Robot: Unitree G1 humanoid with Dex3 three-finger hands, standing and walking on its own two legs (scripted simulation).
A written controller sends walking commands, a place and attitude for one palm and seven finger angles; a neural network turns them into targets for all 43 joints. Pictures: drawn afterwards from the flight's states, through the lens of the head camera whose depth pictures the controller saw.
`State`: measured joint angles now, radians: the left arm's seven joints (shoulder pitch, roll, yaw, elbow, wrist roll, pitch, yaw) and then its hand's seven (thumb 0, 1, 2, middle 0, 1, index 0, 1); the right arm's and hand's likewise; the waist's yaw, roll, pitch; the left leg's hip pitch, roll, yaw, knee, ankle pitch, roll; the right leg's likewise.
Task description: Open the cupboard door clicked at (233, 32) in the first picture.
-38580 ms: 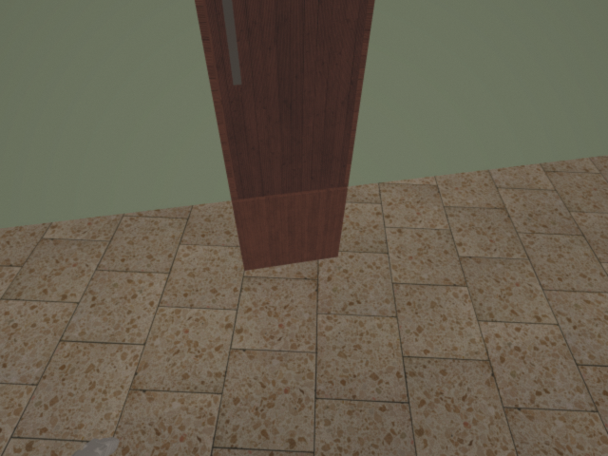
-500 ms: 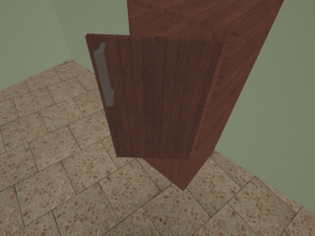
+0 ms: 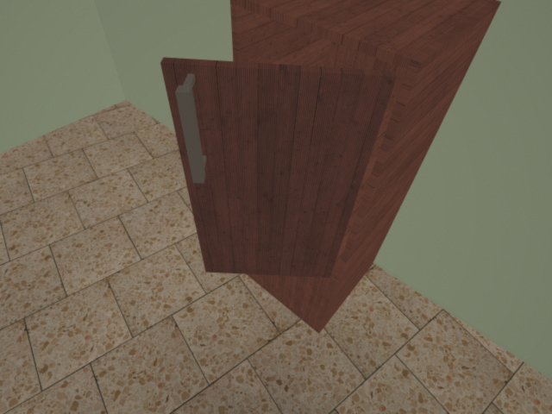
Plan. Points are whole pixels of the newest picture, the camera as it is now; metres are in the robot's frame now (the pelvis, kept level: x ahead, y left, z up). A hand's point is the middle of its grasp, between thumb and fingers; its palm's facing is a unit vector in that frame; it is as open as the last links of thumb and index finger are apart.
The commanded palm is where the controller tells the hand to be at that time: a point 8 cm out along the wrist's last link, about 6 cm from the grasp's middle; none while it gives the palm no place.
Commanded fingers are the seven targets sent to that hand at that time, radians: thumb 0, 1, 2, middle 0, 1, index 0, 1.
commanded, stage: look again from close up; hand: left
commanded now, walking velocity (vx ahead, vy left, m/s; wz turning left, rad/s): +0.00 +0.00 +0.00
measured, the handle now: (194, 132) +0.50 +0.17 +0.14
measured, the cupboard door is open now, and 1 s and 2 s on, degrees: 39 39 39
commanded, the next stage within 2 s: raise the hand with hooked fingers in 0.26 s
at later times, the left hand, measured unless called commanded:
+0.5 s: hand (153, 413) +0.14 +0.18 -0.08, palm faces +0.25 -0.95 -0.17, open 7.4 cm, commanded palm +0.11 +0.23 -0.05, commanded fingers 0.00 0.71 0.82 -0.21 -0.42 -0.21 -0.42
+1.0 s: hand (153, 365) +0.18 +0.17 +0.01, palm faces +0.06 -0.99 -0.10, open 9.9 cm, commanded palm +0.15 +0.24 +0.03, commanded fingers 0.00 0.13 0.57 -0.25 -0.80 -0.25 -0.80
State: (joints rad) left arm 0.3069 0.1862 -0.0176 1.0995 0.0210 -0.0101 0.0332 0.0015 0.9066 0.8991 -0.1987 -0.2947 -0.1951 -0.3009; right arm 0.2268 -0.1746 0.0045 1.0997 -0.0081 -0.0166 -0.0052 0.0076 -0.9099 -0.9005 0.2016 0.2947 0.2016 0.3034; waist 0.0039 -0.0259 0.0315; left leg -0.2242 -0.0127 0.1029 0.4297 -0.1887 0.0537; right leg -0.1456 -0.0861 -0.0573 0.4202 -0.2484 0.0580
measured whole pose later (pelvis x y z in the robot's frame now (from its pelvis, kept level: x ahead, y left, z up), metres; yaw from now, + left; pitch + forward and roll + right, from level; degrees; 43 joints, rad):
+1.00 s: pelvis -0.01 -0.06 -0.06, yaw +4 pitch +8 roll -2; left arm 0.36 0.30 0.27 0.01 -0.33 -0.39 -0.40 0.01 0.35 0.67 -0.24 -0.65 -0.23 -0.65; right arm 0.17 -0.23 0.01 0.60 0.04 -0.25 -0.08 0.01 -0.90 -0.90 0.20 0.30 0.20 0.30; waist 0.04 0.03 -0.07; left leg -0.72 0.07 -0.05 0.98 -0.40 -0.03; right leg -0.58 -0.01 -0.16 0.94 -0.50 -0.04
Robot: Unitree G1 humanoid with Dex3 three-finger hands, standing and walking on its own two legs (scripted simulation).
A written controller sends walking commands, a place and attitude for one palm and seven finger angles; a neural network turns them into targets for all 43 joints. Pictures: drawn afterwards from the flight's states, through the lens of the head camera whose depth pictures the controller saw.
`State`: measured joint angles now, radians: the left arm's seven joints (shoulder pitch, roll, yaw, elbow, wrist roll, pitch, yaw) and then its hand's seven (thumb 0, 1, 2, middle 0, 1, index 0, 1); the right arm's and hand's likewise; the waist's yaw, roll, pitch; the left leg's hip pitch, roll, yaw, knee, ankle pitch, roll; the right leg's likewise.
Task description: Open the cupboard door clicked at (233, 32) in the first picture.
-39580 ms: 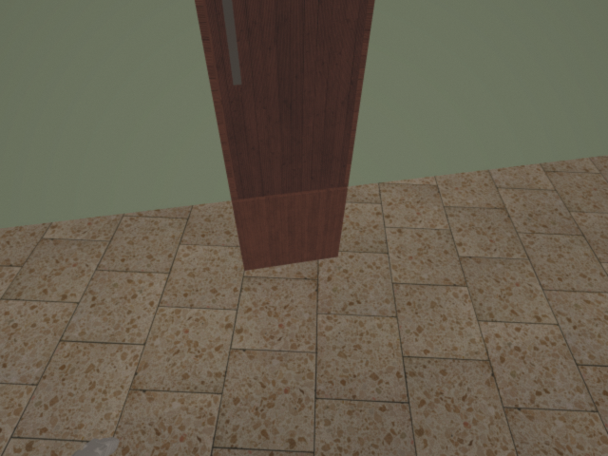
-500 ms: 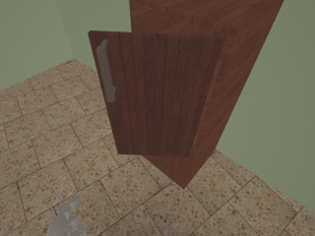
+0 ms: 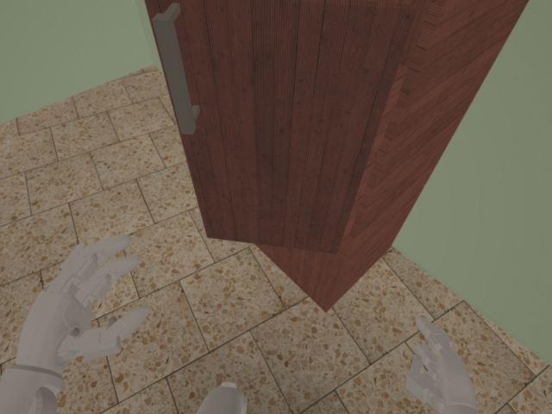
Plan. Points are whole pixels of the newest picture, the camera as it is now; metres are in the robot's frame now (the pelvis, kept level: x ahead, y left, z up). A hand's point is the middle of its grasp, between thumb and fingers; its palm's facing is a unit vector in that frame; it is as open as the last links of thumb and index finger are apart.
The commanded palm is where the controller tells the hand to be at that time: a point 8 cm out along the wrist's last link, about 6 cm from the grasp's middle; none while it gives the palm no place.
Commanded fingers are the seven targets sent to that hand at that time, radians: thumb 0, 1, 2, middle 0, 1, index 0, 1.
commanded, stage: raise the hand with hooked fingers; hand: left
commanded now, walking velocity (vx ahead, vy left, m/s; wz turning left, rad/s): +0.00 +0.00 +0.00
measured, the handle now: (181, 74) +0.52 +0.20 +0.20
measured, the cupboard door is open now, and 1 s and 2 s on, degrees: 39 39 39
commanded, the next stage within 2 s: move the hooked fingers beside the handle in 1.46 s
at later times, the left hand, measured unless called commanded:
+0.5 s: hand (73, 236) +0.27 +0.27 +0.15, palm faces +0.01 -1.00 -0.08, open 12.9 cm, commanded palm +0.24 +0.32 +0.16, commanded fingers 0.00 -0.45 0.32 -0.30 -1.17 -0.30 -1.17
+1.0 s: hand (24, 149) +0.32 +0.31 +0.23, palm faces +0.05 -0.99 -0.09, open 14.0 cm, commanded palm +0.28 +0.35 +0.23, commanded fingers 0.00 -0.50 0.30 -0.30 -1.20 -0.30 -1.20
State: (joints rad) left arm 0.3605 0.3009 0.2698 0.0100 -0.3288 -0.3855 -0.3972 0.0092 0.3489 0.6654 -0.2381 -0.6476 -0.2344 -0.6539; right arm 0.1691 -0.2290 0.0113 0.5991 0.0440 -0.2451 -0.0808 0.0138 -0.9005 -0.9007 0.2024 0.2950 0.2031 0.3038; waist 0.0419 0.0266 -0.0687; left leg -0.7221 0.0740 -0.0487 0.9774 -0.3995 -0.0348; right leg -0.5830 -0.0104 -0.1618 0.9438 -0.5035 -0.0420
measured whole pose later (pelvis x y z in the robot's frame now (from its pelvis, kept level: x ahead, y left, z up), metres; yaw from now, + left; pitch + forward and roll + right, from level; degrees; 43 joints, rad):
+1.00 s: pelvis +0.02 +0.03 +0.05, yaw -1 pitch -1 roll -1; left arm -0.19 0.49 0.45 0.23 -0.32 0.09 -0.43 -0.01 -0.50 0.30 -0.30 -1.19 -0.30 -1.20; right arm 0.22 -0.26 0.08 0.63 0.08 -0.24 -0.12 0.02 -0.90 -0.90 0.21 0.30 0.21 0.30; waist 0.04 0.04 -0.02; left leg -0.28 0.03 0.03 0.53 -0.23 0.01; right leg -0.17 -0.04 -0.10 0.49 -0.30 0.01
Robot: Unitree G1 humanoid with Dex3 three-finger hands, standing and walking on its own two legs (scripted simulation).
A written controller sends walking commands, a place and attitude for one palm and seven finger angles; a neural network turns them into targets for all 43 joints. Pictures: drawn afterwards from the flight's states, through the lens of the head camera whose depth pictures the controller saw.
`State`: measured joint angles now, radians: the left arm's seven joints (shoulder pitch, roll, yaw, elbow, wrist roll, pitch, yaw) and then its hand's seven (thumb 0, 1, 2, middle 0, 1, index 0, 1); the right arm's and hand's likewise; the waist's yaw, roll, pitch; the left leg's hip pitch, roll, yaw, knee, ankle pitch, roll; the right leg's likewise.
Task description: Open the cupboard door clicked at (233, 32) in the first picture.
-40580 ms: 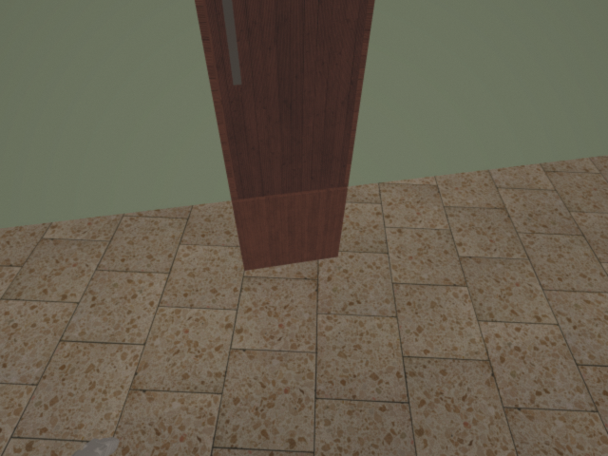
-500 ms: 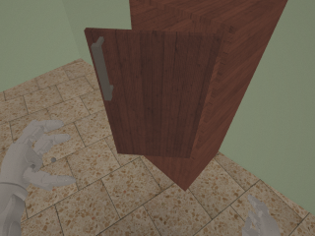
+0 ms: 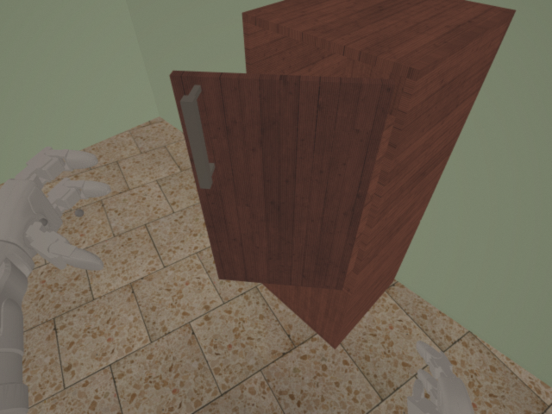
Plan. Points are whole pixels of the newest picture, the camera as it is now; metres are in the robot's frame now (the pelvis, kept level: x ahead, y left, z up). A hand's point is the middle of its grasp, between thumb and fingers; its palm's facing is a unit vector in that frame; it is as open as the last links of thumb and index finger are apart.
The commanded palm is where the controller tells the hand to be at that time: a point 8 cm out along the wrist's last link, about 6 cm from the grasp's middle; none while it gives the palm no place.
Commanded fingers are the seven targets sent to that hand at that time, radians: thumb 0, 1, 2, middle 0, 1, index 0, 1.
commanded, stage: raise the hand with hooked fingers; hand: left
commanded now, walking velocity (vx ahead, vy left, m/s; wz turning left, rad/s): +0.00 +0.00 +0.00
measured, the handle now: (201, 139) +0.50 +0.18 +0.15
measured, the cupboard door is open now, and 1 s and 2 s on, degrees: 39 39 39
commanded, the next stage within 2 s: move the hooked fingers beside the handle in 0.46 s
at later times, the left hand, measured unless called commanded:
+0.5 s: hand (102, 211) +0.31 +0.26 +0.17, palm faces +0.07 -1.00 -0.07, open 14.0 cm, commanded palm +0.27 +0.30 +0.18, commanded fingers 0.00 -0.50 0.30 -0.30 -1.20 -0.30 -1.20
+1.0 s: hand (122, 190) +0.35 +0.25 +0.17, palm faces +0.06 -1.00 -0.05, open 14.0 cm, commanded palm +0.31 +0.30 +0.17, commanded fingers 0.00 -0.50 0.30 -0.30 -1.20 -0.30 -1.20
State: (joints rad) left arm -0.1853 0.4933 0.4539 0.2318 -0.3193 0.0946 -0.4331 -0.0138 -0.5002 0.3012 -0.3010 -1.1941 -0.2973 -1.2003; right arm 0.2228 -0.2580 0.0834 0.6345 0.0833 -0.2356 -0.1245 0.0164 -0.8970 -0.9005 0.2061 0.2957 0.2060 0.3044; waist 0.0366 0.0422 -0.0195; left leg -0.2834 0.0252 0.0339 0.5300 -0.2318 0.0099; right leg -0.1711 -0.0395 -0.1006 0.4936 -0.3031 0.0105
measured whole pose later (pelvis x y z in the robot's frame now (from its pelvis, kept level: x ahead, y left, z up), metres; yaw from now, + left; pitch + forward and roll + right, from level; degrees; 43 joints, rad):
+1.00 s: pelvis +0.01 -0.01 +0.00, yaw -2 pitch +0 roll +0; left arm -0.29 0.48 0.45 0.40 -0.29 0.08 -0.40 -0.01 -0.50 0.30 -0.30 -1.20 -0.30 -1.20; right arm 0.24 -0.28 0.05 0.63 0.09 -0.19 -0.12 0.02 -0.90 -0.90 0.20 0.30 0.20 0.30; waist 0.00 0.05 -0.03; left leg -0.28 0.04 0.05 0.51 -0.24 -0.01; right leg -0.19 -0.02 -0.08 0.51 -0.32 -0.01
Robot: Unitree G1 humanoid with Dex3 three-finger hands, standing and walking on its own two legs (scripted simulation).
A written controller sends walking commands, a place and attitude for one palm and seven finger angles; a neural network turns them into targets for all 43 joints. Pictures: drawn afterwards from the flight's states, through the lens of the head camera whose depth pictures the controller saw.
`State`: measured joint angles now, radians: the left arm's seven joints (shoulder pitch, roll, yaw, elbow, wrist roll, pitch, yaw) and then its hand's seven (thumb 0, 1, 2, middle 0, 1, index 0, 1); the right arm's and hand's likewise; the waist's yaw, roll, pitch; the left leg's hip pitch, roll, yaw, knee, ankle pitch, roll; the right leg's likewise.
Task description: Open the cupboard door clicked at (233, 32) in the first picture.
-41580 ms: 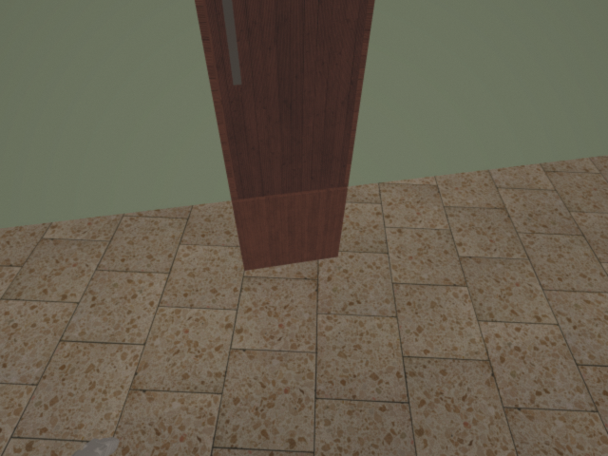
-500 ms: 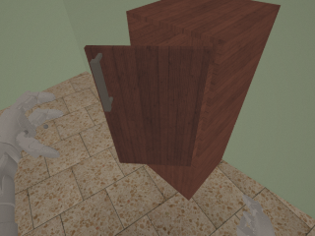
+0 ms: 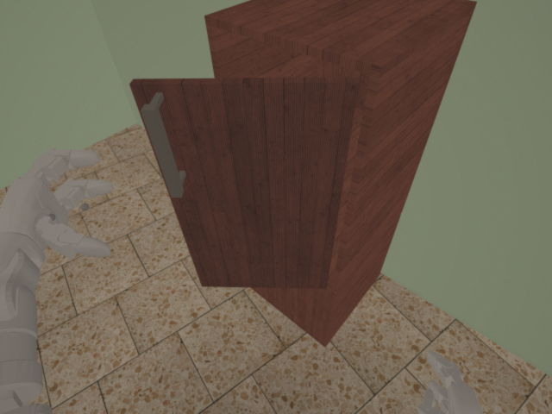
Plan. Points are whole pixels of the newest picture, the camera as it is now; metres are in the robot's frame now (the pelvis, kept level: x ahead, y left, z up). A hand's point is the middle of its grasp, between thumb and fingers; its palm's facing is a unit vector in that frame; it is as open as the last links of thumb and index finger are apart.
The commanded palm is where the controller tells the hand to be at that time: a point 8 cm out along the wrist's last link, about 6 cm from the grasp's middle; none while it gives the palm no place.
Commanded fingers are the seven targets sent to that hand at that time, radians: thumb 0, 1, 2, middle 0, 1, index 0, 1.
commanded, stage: move the hooked fingers beside the handle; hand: left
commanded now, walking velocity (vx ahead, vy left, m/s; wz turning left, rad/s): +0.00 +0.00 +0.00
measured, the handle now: (168, 148) +0.49 +0.21 +0.15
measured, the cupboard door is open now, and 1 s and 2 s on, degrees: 39 39 39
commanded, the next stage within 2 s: slide the fingers in behind the handle in 1.96 s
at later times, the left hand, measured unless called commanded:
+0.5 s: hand (93, 192) +0.37 +0.28 +0.16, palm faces +0.07 -1.00 -0.03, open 14.0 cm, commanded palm +0.33 +0.32 +0.16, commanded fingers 0.00 -0.50 0.30 -0.30 -1.20 -0.30 -1.20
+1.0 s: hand (112, 171) +0.42 +0.27 +0.16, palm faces +0.06 -1.00 -0.02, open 14.0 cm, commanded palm +0.39 +0.32 +0.16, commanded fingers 0.00 -0.50 0.30 -0.30 -1.20 -0.30 -1.20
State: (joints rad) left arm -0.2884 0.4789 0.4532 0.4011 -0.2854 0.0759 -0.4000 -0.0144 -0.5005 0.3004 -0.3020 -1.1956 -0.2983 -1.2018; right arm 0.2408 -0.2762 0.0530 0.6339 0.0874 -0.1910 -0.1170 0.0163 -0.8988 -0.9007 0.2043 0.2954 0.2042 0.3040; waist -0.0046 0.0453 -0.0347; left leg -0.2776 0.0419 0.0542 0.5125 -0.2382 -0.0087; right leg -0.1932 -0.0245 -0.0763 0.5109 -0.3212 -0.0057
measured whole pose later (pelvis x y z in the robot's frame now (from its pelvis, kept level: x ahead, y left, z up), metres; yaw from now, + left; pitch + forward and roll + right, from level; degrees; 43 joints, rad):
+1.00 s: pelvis +0.00 +0.01 +0.00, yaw -1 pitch +4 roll -1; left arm -0.65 0.56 0.42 0.86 -0.21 -0.07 -0.38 -0.01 -0.50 0.30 -0.30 -1.20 -0.30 -1.20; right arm 0.33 -0.30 0.04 0.66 0.07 -0.10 -0.10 0.01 -0.90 -0.90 0.20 0.30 0.20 0.30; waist -0.06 0.02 -0.03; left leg -0.39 0.04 0.06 0.57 -0.25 0.01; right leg -0.30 -0.03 -0.06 0.54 -0.31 0.01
